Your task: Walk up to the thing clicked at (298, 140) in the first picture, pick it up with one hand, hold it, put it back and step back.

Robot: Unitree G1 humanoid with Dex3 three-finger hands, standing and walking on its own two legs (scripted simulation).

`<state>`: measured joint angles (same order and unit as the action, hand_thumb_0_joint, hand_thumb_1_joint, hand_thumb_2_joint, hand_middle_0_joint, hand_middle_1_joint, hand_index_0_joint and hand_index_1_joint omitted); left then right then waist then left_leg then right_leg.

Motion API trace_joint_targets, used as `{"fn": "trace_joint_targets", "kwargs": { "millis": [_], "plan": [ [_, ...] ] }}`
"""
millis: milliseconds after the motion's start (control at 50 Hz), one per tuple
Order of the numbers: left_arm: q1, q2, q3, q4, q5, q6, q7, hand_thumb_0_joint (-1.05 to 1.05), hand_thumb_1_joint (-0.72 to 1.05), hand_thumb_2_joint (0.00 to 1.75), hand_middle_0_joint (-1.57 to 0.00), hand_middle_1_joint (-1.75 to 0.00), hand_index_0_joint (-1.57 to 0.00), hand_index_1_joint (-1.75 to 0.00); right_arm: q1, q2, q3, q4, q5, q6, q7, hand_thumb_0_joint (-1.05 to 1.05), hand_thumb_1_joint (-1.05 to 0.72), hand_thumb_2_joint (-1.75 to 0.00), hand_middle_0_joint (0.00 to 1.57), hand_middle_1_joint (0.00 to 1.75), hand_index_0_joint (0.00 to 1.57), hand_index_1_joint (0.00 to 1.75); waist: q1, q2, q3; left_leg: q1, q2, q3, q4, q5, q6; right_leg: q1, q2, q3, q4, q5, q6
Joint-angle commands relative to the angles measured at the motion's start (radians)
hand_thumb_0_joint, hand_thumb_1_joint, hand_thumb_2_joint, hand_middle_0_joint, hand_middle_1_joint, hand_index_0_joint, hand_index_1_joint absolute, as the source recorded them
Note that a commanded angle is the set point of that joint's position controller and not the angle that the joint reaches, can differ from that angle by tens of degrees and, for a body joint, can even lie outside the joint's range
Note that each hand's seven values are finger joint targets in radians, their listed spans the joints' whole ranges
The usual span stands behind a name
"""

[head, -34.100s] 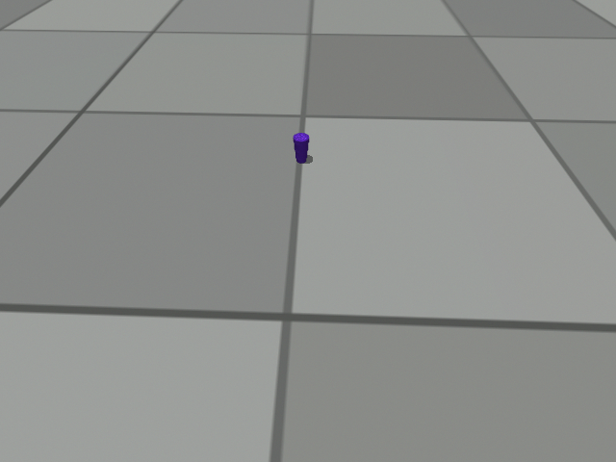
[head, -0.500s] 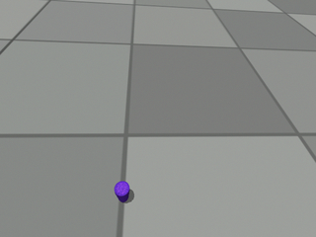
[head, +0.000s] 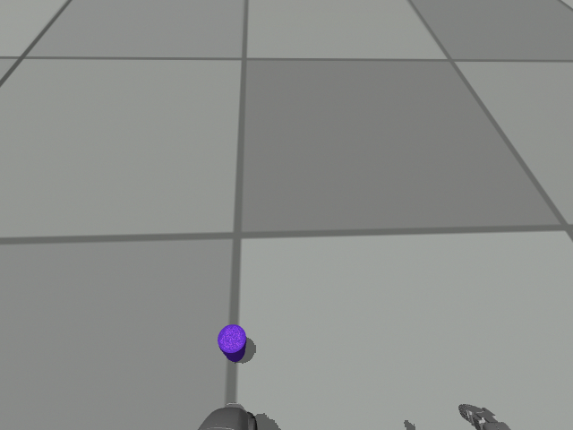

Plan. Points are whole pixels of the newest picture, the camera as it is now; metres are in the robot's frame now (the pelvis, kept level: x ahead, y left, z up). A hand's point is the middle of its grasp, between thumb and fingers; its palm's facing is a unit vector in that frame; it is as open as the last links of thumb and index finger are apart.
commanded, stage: walk up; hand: left
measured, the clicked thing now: (233, 346) +0.44 +0.16 -0.67
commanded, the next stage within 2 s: none
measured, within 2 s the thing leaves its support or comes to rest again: neither
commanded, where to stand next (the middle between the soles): +0.11 -0.05 m, yaw +0 degrees
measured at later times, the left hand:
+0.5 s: hand out of the picture -0.03 +0.25 -0.12, palm faces -0.01 -0.92 -0.40, open 7.4 cm
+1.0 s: hand out of the picture +0.06 +0.22 -0.12, palm faces +0.00 -0.91 -0.42, open 7.4 cm
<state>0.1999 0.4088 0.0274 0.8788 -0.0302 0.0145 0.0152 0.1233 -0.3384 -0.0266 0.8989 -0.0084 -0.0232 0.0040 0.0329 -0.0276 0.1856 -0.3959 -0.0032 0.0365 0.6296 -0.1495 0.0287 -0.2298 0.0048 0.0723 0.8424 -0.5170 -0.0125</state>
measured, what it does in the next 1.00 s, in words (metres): steps on the spot: right foot, then left foot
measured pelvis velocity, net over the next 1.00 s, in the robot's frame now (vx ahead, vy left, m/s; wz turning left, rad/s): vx -0.02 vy -0.05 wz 0.04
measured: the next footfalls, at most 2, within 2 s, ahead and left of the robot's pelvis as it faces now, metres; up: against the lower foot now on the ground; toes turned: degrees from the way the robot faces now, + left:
right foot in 0.24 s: -0.04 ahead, -0.13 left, +0.00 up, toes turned -3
left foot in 0.54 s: +0.01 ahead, +0.09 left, +0.00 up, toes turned +1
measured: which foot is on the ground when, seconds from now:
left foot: down 0.00-0.28, up 0.30-0.52, down 0.54-0.90, up 0.92-1.00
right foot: up 0.00-0.22, down 0.24-0.58, up 0.60-0.86, down 0.88-1.00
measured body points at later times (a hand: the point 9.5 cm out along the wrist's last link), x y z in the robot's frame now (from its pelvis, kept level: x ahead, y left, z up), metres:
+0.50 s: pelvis -0.04 -0.02 +0.02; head -0.03 -0.03 +0.47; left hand -0.03 +0.30 -0.10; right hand +0.02 -0.34 -0.11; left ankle -0.02 +0.11 -0.70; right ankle -0.08 -0.13 -0.71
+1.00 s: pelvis -0.02 -0.05 +0.01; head +0.01 -0.08 +0.46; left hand +0.06 +0.26 -0.09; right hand +0.06 -0.37 -0.12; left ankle -0.03 +0.08 -0.67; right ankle +0.07 -0.17 -0.71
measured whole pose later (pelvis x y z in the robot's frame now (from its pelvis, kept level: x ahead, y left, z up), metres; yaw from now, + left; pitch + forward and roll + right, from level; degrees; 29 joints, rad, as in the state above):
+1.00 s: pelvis -0.02 -0.05 +0.01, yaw +3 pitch -4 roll +0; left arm 0.22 0.36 0.03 0.91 0.02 -0.07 -0.01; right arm 0.24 -0.42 -0.05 0.89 -0.03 0.03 0.05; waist -0.02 0.05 0.12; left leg -0.36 -0.01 -0.06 1.00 -0.52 0.03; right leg -0.34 -0.04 -0.04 0.63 -0.24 -0.03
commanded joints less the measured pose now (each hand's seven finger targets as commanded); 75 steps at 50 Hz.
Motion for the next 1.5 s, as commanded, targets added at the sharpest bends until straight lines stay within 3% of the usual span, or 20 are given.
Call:
{"fn": "trace_joint_targets", "kwargs": {
  "millis": [0,200,240,260,280,360,440,520,560,600,660,780,840,880,920,1100,1240,1300,1340,1480],
  "plan": [
    [0.121,0.198,0.057,-0.013,0.010,0.022,0.016,0.00,0.90,0.90,-0.20,-0.30,-0.20,-0.30,-0.002,-0.318,-0.096,-0.085,0.000,-0.006,-0.034,0.00,-0.90,-0.90,0.20,0.30,0.20,0.30,-0.020,0.175,-0.229,0.115,0.332,-0.416,-0.312,0.017,0.209,-0.086,0.019,0.070,0.271,-0.095,-0.026],
    [0.292,0.158,0.099,0.076,0.049,0.009,-0.023,0.00,0.90,0.90,-0.20,-0.30,-0.20,-0.30,-0.036,-0.313,-0.110,-0.113,-0.036,0.044,-0.004,0.00,-0.90,-0.90,0.20,0.30,0.20,0.30,0.012,0.259,-0.282,0.040,0.235,-0.240,-0.310,-0.460,0.110,0.096,0.024,-0.139,-0.293,0.043,-0.024],
    [0.253,0.193,0.114,0.063,0.077,-0.007,-0.014,0.00,0.90,0.90,-0.20,-0.30,-0.20,-0.30,-0.013,-0.221,-0.083,-0.111,-0.019,0.053,-0.004,0.00,-0.90,-0.90,0.20,0.30,0.20,0.30,0.012,0.020,-0.191,-0.100,0.108,-0.125,-0.053,-0.436,0.016,0.086,-0.083,0.112,-0.527,-0.065,-0.073],
    [0.143,0.266,0.126,0.005,0.096,-0.013,-0.009,0.00,0.90,0.90,-0.20,-0.30,-0.20,-0.30,-0.050,-0.161,-0.066,-0.122,-0.009,0.044,-0.005,0.00,-0.90,-0.90,0.20,0.30,0.20,0.30,0.021,-0.162,-0.094,-0.202,-0.042,-0.060,0.170,-0.378,-0.041,-0.094,-0.317,0.467,-0.659,-0.350,-0.162],
    [0.017,0.328,0.126,-0.043,0.091,-0.014,-0.008,0.00,0.90,0.90,-0.20,-0.30,-0.20,-0.30,-0.093,-0.249,-0.093,-0.108,-0.008,0.040,-0.018,0.00,-0.90,-0.90,0.20,0.30,0.20,0.30,0.020,-0.130,-0.012,-0.067,-0.001,-0.172,0.291,-0.317,-0.046,-0.358,-0.416,0.526,-0.696,-0.448,-0.248],
    [-0.043,0.180,0.094,-0.018,0.074,-0.055,-0.002,0.00,0.90,0.90,-0.20,-0.30,-0.20,-0.30,0.062,-0.187,-0.066,-0.036,0.011,0.018,-0.004,0.00,-0.90,-0.90,0.20,0.30,0.20,0.30,-0.066,-0.078,-0.082,-0.037,-0.058,-0.132,0.287,-0.202,-0.027,-0.064,-0.194,0.096,-0.531,0.389,-0.122],
    [0.102,0.235,0.114,-0.010,0.077,-0.054,-0.018,0.00,0.90,0.90,-0.20,-0.30,-0.20,-0.30,-0.006,-0.227,-0.054,-0.065,-0.003,-0.011,0.001,0.00,-0.90,-0.90,0.20,0.30,0.20,0.30,0.045,-0.185,-0.087,-0.123,-0.016,-0.015,0.055,-0.302,-0.029,0.194,-0.223,0.125,-0.471,0.343,-0.150],
    [0.096,0.229,0.095,-0.043,0.051,-0.042,-0.033,0.00,0.90,0.90,-0.20,-0.30,-0.20,-0.30,0.126,-0.232,-0.075,-0.033,-0.007,-0.046,0.002,0.00,-0.90,-0.90,0.20,0.30,0.20,0.30,-0.033,-0.091,-0.172,0.204,-0.029,-0.009,-0.297,-0.143,0.019,0.109,-0.216,0.047,-0.279,0.434,-0.129],
    [0.113,0.085,0.056,-0.079,0.034,-0.047,-0.038,0.00,0.90,0.90,-0.20,-0.30,-0.20,-0.30,0.259,-0.359,-0.118,-0.020,-0.029,-0.062,-0.011,0.00,-0.90,-0.90,0.20,0.30,0.20,0.30,-0.075,0.253,-0.292,0.622,0.292,-0.545,-0.351,-0.092,0.126,-0.342,-0.001,-0.111,0.135,0.042,-0.012],
    [0.007,0.219,0.086,-0.082,0.051,-0.040,-0.021,0.00,0.90,0.90,-0.20,-0.30,-0.20,-0.30,0.250,-0.409,-0.134,-0.028,-0.002,-0.056,-0.005,0.00,-0.90,-0.90,0.20,0.30,0.20,0.30,-0.097,0.128,-0.121,0.385,0.437,-0.702,-0.398,-0.292,0.301,-0.419,-0.083,0.015,0.185,-0.065,-0.030],
    [0.064,0.193,0.082,-0.067,0.044,-0.052,-0.038,0.00,0.90,0.90,-0.20,-0.30,-0.20,-0.30,0.180,-0.296,-0.089,-0.063,-0.003,-0.061,-0.003,0.00,-0.90,-0.90,0.20,0.30,0.20,0.30,-0.042,0.103,-0.079,0.341,0.257,-0.369,-0.351,-0.041,0.195,-0.359,-0.090,0.016,0.095,0.066,-0.025],
    [0.076,0.144,0.067,-0.022,0.034,-0.072,-0.019,0.00,0.90,0.90,-0.20,-0.30,-0.20,-0.30,0.085,-0.267,-0.066,-0.085,-0.006,-0.025,0.003,0.00,-0.90,-0.90,0.20,0.30,0.20,0.30,-0.028,0.227,-0.127,0.082,0.170,-0.143,-0.211,0.284,0.152,-0.028,-0.035,-0.120,-0.162,0.286,0.016],
    [0.129,0.171,0.077,0.027,0.031,-0.078,0.014,0.00,0.90,0.90,-0.20,-0.30,-0.20,-0.30,0.043,-0.229,-0.057,-0.106,0.010,0.017,0.011,0.00,-0.90,-0.90,0.20,0.30,0.20,0.30,0.006,0.167,-0.176,0.007,0.085,-0.094,-0.029,0.146,0.081,0.151,0.001,-0.139,-0.327,0.501,0.006],
    [0.149,0.277,0.103,0.020,0.050,-0.090,0.029,0.00,0.90,0.90,-0.20,-0.30,-0.20,-0.30,0.109,-0.166,-0.038,-0.108,0.018,0.033,0.010,0.00,-0.90,-0.90,0.20,0.30,0.20,0.30,0.017,-0.084,-0.234,-0.114,-0.022,-0.079,0.218,-0.193,0.014,0.233,-0.255,0.178,-0.436,0.606,-0.069],
    [0.191,0.385,0.134,-0.005,0.052,-0.105,0.012,0.00,0.90,0.90,-0.20,-0.30,-0.20,-0.30,0.186,-0.287,-0.086,-0.108,-0.027,0.041,0.033,0.00,-0.90,-0.90,0.20,0.30,0.20,0.30,0.017,-0.100,-0.223,-0.225,0.005,-0.112,0.505,-0.482,0.028,0.176,-0.458,0.575,-0.638,-0.415,-0.225],
    [0.074,0.272,0.105,-0.054,0.055,-0.112,-0.002,0.00,0.90,0.90,-0.20,-0.30,-0.20,-0.30,0.206,-0.250,-0.096,-0.053,-0.021,0.036,0.072,0.00,-0.90,-0.90,0.20,0.30,0.20,0.30,-0.031,-0.177,-0.092,-0.099,0.064,-0.046,0.308,-0.165,-0.044,-0.085,-0.213,0.094,-0.622,-0.023,-0.157],
    [-0.006,0.238,0.075,-0.058,0.048,-0.046,-0.013,0.00,0.90,0.90,-0.20,-0.30,-0.20,-0.30,0.223,-0.231,-0.088,0.020,-0.006,0.017,0.031,0.00,-0.90,-0.90,0.20,0.30,0.20,0.30,-0.060,-0.134,-0.142,0.294,0.019,0.011,-0.044,-0.116,-0.037,-0.310,-0.187,0.044,-0.429,-0.082,-0.117],
    [0.103,0.099,0.019,-0.047,0.025,-0.028,-0.009,0.00,0.90,0.90,-0.20,-0.30,-0.20,-0.30,0.167,-0.344,-0.092,-0.015,-0.036,-0.007,0.000,0.00,-0.90,-0.90,0.20,0.30,0.20,0.30,-0.026,0.280,-0.110,0.173,0.307,-0.532,-0.448,-0.622,0.039,-0.377,0.021,-0.043,0.023,-0.012,-0.010],
    [0.072,0.235,0.054,0.007,0.031,-0.026,0.007,0.00,0.90,0.90,-0.20,-0.30,-0.20,-0.30,0.059,-0.394,-0.099,-0.033,-0.020,-0.006,0.000,0.00,-0.90,-0.90,0.20,0.30,0.20,0.30,-0.037,0.221,-0.015,-0.087,0.360,-0.566,-0.494,-0.730,0.137,-0.247,-0.036,0.049,0.111,0.024,-0.016],
    [0.062,0.202,0.050,0.074,0.038,-0.022,-0.012,0.00,0.90,0.90,-0.20,-0.30,-0.20,-0.30,0.124,-0.311,-0.079,0.006,-0.013,-0.052,-0.014,0.00,-0.90,-0.90,0.20,0.30,0.20,0.30,-0.058,0.195,-0.169,0.303,0.261,-0.290,-0.322,-0.081,0.101,-0.271,-0.030,0.037,-0.033,0.105,0.011]
  ]
}}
